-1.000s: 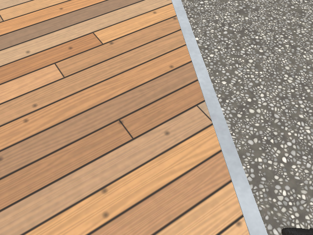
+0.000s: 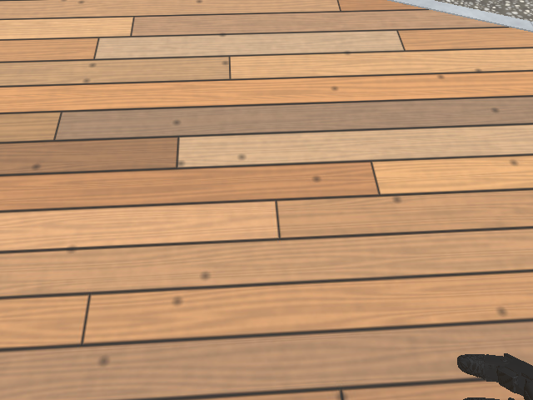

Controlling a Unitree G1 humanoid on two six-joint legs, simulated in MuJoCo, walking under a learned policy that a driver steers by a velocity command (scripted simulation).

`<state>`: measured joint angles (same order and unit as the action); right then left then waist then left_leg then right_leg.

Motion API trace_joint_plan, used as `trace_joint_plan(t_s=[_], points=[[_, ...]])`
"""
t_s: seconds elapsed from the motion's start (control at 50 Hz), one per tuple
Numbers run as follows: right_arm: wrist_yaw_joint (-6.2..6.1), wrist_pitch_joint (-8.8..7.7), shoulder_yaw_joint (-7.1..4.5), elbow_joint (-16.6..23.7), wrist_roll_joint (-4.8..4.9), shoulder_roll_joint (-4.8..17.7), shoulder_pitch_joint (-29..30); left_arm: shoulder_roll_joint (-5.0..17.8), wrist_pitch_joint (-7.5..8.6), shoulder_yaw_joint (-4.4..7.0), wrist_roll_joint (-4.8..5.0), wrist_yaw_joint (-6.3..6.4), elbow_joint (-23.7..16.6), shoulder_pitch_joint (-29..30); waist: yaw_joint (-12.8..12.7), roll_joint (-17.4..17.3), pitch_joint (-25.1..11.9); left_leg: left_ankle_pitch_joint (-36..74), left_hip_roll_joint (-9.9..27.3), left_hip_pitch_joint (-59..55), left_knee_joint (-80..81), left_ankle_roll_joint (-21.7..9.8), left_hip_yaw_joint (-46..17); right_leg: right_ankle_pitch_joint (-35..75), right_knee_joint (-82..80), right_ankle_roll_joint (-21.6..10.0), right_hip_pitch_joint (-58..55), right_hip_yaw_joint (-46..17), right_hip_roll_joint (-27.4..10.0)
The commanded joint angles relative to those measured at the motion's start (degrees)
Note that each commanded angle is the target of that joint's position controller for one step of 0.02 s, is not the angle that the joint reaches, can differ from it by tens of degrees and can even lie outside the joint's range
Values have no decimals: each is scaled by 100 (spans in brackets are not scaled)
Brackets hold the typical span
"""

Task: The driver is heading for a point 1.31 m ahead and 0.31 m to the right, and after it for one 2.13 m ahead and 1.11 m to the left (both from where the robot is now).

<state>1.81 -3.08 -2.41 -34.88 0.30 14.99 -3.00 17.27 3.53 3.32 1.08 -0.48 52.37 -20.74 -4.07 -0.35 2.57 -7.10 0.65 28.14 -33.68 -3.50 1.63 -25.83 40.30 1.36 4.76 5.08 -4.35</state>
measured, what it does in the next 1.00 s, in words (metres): walks ahead: right foot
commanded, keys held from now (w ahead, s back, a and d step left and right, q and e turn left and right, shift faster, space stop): w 0.96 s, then w+e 0.04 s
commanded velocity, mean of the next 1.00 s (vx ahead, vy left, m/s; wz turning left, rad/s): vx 0.50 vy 0.00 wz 0.03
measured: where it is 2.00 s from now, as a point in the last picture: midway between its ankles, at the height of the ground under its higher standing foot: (336, 176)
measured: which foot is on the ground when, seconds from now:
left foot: down 0.00-0.50, up 0.52-1.00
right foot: up 0.00-0.46, down 0.48-1.00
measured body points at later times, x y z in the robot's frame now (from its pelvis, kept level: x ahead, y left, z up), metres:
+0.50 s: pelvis +0.28 -0.03 +0.00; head +0.31 -0.04 +0.45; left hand +0.49 +0.21 -0.09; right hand +0.28 -0.33 -0.13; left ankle +0.11 +0.10 -0.71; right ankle +0.40 -0.14 -0.72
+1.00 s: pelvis +0.56 -0.02 +0.01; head +0.59 -0.01 +0.45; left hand +0.54 +0.27 -0.13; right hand +0.78 -0.24 -0.08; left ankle +0.70 +0.10 -0.72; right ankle +0.40 -0.14 -0.72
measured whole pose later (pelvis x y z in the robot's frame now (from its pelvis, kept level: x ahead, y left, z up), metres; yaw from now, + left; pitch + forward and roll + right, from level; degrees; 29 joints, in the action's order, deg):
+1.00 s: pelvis +0.56 -0.02 +0.01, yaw +0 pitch +2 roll -2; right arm 2.3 -4.9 -1.9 -42.1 0.7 14.5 -2.2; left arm 16.8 2.8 3.3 1.2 0.0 53.3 -21.6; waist -4.7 -1.2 0.7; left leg -1.2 2.5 29.3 -27.8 -2.8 0.5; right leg -22.3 16.4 -0.1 -3.8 2.1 1.1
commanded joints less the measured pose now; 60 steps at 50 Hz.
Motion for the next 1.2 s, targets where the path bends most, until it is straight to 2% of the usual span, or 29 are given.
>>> trace_joint_plan(t_s=[0.02, 0.04, 0.06, 0.1, 0.14, 0.2, 0.28, 0.4, 0.44, 0.46, 0.48, 0.5, 0.52, 0.54, 0.56, 0.58, 0.6, 0.68, 0.8, 0.9, 0.96, 1.0, 1.02, 1.04, 1.06, 1.08, 1.12, 1.16, 1.2], points=[[-68, -19, -407, -191, 3, 1259, -2113, 781, 312, 78, 117, -62, -664, 259, 1085, -876, -1928, -572, 2049, -4687, 1459, -1455, -3704, -544, 3561, -213, 3928, -938, 147], [-63, -38, -344, -180, 11, 1057, -1778, 751, 337, 60, 164, -68, -767, 621, 956, -700, -1255, -297, 1773, -3891, 1519, -1257, -2834, -92, 3375, -279, 4014, -800, -102], [-43, -57, -290, -192, 2, 884, -1427, 683, 324, 62, 68, -42, -765, 743, 753, -411, -827, 44, 1515, -3122, 1694, -1129, -2283, 329, 2976, -263, 3838, -740, -283], [-21, -121, -231, -167, -52, 668, -1035, 585, 184, 84, -13, -39, -671, 524, 392, -552, -570, 432, 1247, -2173, 2118, -1053, -1747, 857, 2546, -193, 3163, -808, -478], [-30, -213, -258, -256, -35, 731, -1006, 404, 69, 53, -39, -26, -633, 450, 263, -458, -473, 735, 1216, -1838, 2410, -1154, -1455, 1158, 2286, -81, 3040, -770, -472], [-99, -260, -289, -455, -36, 836, -1176, 333, 29, 28, -104, 2, -805, 990, 343, -292, -196, 956, 1142, -1848, 2603, -1125, -1052, 1989, 1372, 50, 3407, -793, -471], [-173, -215, -316, -684, 5, 987, -1470, 178, 106, -56, -69, -95, -983, 1756, 621, -287, 19, 737, 970, -1911, 2658, -888, -589, 3121, -117, 21, 3155, -611, -223], [-219, -91, -381, -1082, 96, 1143, -1878, 348, 177, -49, -35, -257, -1265, 2319, 727, -334, 158, 896, 1418, -2905, 2187, -721, -719, 2638, -987, -302, 3170, -631, -28], [-244, -27, -399, -1132, 95, 1201, -1789, 493, 201, 13, -48, -266, -1193, 1952, 491, -450, -73, 1947, 1408, -3133, 1700, -584, -677, 2220, -1111, -473, 2578, -441, 163], [-258, 14, -382, -1135, 86, 1179, -1697, 643, 205, 111, -65, -238, -1015, 1344, 151, -426, -445, 2868, 1186, -3070, 957, -455, -481, 2211, -1234, -611, 1717, -232, 373], [-280, 37, -295, -1104, 30, 983, -1760, 950, 200, 250, -84, -183, -758, 411, -211, -250, -1130, 2725, 860, -2495, -286, -263, -223, 2411, -1051, -819, 261, -421, 184], [-245, -49, -114, -950, -45, 450, -2426, 1563, 175, 389, -176, -141, -672, -282, -97, 923, -2119, 714, 153, -376, -2568, 146, 27, 1998, -999, -1651, -2101, -2652, -1299], [-218, -163, -62, -1040, 0, 342, -2434, 1302, 142, 329, -58, -167, -571, -524, -182, 1689, -2600, -2538, -478, 875, -3763, 294, -561, 824, -2133, -2085, -2768, -4738, -1804], [-174, -255, -206, -936, 158, 911, -1925, 979, 150, 210, -8, -163, -627, -205, -251, 1137, -1826, -2415, -96, 1526, -4258, 186, -915, 74, -2354, -1786, -2258, -4294, -1661], [-165, -297, -207, -782, 224, 959, -1427, 808, 140, 158, -45, -141, -720, 206, -149, 774, -1173, -1922, 214, 1657, -4133, 94, -717, 178, -2434, -1575, -1457, -3546, -1473], [-188, -290, -203, -735, 142, 909, -1176, 662, 143, 107, -101, -145, -760, 563, 16, 425, -669, -1471, 451, 1498, -3767, 91, -589, 686, -2609, -1502, -596, -2958, -1266], [-210, -240, -236, -754, 68, 871, -1206, 493, 177, 59, -163, -148, -797, 784, 223, 505, -496, -1145, 651, 1129, -3383, 94, -643, 1172, -2753, -1430, -24, -2572, -1082], [-240, -56, -192, -836, 13, 556, -1350, 570, 276, 82, -138, -122, -693, 818, 480, 497, -318, -579, 777, 776, -2692, 290, -554, 2278, -3232, -1544, 615, -1740, -873], [-160, -139, -96, -586, 3, 334, -217, 762, 198, 129, -61, 13, -457, 370, 138, 349, -50, 1164, 603, 830, -581, 430, -301, 2763, -3372, -1291, 365, -888, -577], [-4, -210, -68, -340, 74, 370, 526, 853, 60, 166, 0, 39, -180, -119, -98, 366, 171, 1098, 411, 890, 273, 306, -247, 2718, -3104, -1250, -421, -936, -906], [64, -245, -120, -331, 66, 553, 367, 950, -30, 220, 24, 80, -121, -48, 131, 485, 46, 464, 288, 539, 505, 76, -207, 3503, -2642, -1108, -879, -998, -1108], [10, -268, -321, -665, 23, 902, -799, 883, -83, 185, 24, 92, -144, 101, 786, 430, -659, 396, -4, -1262, 740, -173, 25, 4886, -1262, -893, -583, -811, -735], [-56, -264, -451, -883, -55, 1289, -1848, 609, -76, 65, -77, 94, -276, 95, 1186, 24, -1523, 537, 763, -3063, 459, -489, -744, 3844, 319, -694, 475, -612, -403], [-75, -217, -569, -1001, -73, 1787, -2246, -96, 38, -143, -89, 50, -358, -653, 898, -1418, -2309, -574, 2198, -5194, 852, -1341, -3307, 592, 2494, -273, 2898, -396, 634], [-80, -210, -419, -969, -30, 1224, -2307, 360, 142, -39, 29, 33, -262, -399, 1124, -1223, -2420, -1322, 2299, -5061, 1467, -1294, -4103, -722, 3260, -308, 3510, -1241, 572], [-103, -227, -330, -950, -27, 983, -1915, 757, 192, 89, 184, 19, -449, 127, 1095, -908, -1520, -1361, 2118, -4350, 1610, -1007, -3243, -334, 3459, -381, 3892, -1273, 283], [-102, -264, -232, -913, -58, 647, -1171, 676, 161, 119, 104, 67, -537, 557, 766, -456, -646, -599, 1711, -2906, 2001, -776, -2022, 550, 2954, -362, 3603, -1098, -173], [-90, -348, -200, -953, -112, 468, -858, 474, -7, 148, 95, 73, -443, 267, 459, -641, -449, -102, 1461, -2193, 2362, -674, -1286, 967, 2659, -311, 2995, -1151, -365], [-102, -408, -232, -1051, -117, 537, -797, 272, -140, 138, 95, 79, -467, 261, 349, -503, -262, 373, 1440, -1913, 2581, -716, -768, 1197, 2502, -242, 3022, -1138, -395]])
